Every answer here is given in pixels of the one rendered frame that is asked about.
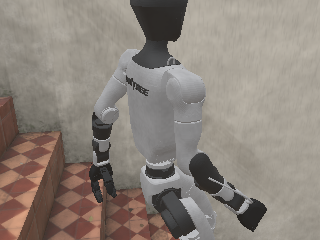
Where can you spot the robot right forearm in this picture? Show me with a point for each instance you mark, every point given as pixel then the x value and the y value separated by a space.
pixel 202 169

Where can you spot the left robot upper arm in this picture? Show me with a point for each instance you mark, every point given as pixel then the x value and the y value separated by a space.
pixel 105 108

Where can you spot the robot torso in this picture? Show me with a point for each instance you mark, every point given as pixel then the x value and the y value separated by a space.
pixel 153 127

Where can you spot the right robot hand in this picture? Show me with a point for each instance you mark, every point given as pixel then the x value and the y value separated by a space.
pixel 254 214

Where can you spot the robot left forearm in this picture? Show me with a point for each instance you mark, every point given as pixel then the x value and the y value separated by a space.
pixel 101 141

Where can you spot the right robot upper arm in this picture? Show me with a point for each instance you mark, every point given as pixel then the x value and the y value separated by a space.
pixel 186 93

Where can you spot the left robot hand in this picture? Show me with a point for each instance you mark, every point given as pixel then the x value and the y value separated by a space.
pixel 98 173

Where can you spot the humanoid robot head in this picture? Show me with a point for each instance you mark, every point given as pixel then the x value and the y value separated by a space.
pixel 161 22

